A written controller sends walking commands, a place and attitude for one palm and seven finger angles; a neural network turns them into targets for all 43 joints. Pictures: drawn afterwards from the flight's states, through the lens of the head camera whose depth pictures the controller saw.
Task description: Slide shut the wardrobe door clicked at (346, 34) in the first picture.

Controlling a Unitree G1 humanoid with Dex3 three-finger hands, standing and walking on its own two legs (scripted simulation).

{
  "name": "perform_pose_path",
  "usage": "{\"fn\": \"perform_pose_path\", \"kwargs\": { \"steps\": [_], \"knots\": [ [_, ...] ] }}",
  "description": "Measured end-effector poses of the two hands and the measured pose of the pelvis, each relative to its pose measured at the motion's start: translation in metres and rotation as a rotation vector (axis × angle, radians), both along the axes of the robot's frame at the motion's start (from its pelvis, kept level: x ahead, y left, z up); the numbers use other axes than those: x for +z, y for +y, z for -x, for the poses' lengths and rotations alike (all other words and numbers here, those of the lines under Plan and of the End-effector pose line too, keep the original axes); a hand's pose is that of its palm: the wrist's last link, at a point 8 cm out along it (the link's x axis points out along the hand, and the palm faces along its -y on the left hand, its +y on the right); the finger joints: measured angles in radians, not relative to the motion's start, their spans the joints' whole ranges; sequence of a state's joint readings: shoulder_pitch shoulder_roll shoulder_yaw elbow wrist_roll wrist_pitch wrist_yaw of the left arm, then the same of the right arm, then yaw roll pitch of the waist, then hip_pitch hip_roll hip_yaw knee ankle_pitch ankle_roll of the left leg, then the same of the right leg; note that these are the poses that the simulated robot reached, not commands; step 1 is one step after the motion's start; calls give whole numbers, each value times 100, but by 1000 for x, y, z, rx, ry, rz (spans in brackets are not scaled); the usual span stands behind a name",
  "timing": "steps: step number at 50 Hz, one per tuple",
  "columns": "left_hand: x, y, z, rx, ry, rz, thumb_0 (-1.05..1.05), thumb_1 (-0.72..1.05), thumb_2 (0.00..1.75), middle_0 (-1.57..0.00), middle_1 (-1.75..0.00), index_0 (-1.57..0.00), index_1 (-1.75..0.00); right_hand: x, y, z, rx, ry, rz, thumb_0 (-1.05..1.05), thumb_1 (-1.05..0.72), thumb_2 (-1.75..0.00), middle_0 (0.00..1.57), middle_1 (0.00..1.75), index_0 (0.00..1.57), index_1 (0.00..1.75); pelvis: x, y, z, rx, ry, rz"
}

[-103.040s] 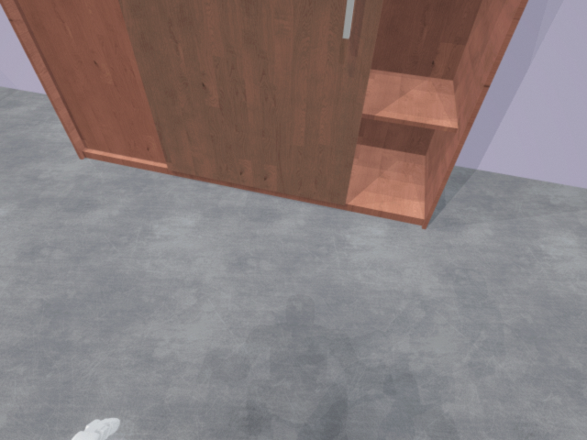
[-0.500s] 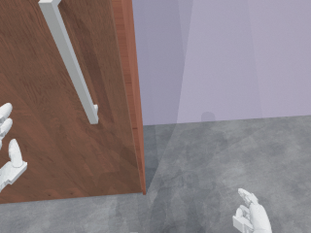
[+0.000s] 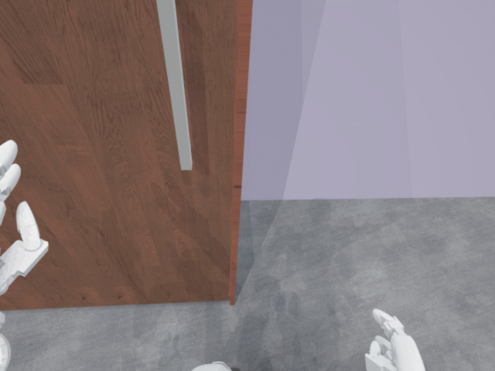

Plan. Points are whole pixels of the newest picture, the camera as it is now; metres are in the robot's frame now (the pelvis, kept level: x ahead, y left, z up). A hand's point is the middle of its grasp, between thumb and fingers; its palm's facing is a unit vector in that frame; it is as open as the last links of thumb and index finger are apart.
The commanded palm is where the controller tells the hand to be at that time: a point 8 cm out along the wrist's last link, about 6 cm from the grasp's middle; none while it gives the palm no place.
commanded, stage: step back with the hand held close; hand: left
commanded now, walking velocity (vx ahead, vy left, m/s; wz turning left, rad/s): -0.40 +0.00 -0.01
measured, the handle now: (178, 88) +0.47 +0.17 +0.23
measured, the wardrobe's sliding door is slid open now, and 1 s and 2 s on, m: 0.00 0.00 0.00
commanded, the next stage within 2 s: stop stepping back and stand still in 0.34 s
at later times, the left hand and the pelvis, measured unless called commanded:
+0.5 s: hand out of the picture +0.08 +0.31 +0.18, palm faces +0.30 -0.87 -0.38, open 7.4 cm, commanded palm +0.01 +0.36 +0.20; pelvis -0.15 +0.08 +0.02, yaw -4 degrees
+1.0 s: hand out of the picture -0.05 +0.37 +0.17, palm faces +0.41 -0.82 -0.39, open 7.4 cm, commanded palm -0.12 +0.41 +0.20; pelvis -0.27 +0.12 +0.00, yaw -2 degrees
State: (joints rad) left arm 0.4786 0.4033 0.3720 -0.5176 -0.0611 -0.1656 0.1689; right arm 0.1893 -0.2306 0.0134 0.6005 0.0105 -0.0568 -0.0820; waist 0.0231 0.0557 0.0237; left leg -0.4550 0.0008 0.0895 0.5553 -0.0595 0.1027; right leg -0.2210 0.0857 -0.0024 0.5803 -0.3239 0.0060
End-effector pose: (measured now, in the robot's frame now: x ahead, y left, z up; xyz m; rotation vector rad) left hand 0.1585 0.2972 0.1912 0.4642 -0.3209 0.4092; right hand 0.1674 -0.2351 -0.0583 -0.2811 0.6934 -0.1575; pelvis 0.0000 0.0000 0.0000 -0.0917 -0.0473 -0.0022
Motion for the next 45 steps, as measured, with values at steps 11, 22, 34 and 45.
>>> {"fn": "perform_pose_path", "kwargs": {
  "steps": [11, 22, 34, 45],
  "knots": [
    [18, 31, 70, -18, -19, -120, 1, 89, 90, -21, -30, -21, -30, 4, 25, 44, 28, -1, -2, 1, -90, -90, 20, 30, 20, 30, -1, 29, 56, -39, 67, -43],
    [-6, 69, 90, -76, 51, 19, 1, 89, 90, -21, -30, -20, -30, 9, 98, 123, 14, 4, -64, 1, -90, -90, 20, 30, 20, 30, 10, 70, 127, -60, 11, -29],
    [42, 74, 214, -59, 23, -164, 1, 89, 90, -21, -30, -21, -30, 10, 92, 234, -27, 2, -70, 1, -89, -90, 20, 30, 21, 30, 13, 80, 216, -64, 77, -117],
    [-2, 115, 248, 78, 21, 90, 1, 89, 90, -21, -30, -20, -30, -11, 76, 321, -138, 127, 15, 1, -90, -90, 20, 30, 20, 30, 13, 111, 251, -5, 49, -110]
  ]
}}
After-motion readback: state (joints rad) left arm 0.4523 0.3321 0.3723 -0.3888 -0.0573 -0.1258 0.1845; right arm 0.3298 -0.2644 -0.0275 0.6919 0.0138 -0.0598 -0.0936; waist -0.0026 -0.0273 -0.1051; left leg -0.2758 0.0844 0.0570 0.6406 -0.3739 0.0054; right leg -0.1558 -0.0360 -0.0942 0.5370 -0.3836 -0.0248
